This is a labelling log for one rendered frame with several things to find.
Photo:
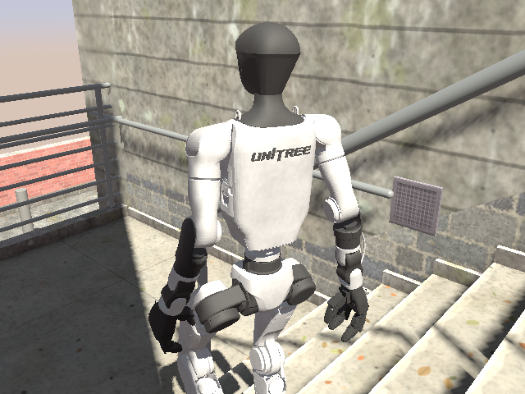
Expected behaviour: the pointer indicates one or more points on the right robot hand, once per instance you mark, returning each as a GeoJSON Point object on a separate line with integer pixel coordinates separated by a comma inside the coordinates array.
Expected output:
{"type": "Point", "coordinates": [342, 303]}

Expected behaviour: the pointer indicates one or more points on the left robot hand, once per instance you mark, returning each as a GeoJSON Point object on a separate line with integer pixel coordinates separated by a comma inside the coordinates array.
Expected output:
{"type": "Point", "coordinates": [163, 326]}

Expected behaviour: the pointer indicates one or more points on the robot right upper arm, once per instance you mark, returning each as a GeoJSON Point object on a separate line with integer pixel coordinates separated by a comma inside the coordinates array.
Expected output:
{"type": "Point", "coordinates": [341, 205]}

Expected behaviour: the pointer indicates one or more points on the left robot thigh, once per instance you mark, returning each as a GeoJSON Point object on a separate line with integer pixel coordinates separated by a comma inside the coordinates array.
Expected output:
{"type": "Point", "coordinates": [215, 307]}

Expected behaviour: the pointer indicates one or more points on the robot torso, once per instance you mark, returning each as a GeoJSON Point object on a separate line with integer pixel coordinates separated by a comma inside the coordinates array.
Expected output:
{"type": "Point", "coordinates": [266, 182]}

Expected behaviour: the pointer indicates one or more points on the right robot forearm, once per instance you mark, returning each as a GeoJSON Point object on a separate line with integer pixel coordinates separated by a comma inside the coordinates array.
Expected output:
{"type": "Point", "coordinates": [348, 252]}

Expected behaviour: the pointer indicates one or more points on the robot left upper arm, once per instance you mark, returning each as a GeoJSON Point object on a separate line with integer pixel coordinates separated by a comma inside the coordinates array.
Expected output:
{"type": "Point", "coordinates": [205, 147]}

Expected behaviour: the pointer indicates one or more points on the left robot forearm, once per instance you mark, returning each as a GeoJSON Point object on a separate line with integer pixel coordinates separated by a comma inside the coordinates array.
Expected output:
{"type": "Point", "coordinates": [184, 273]}

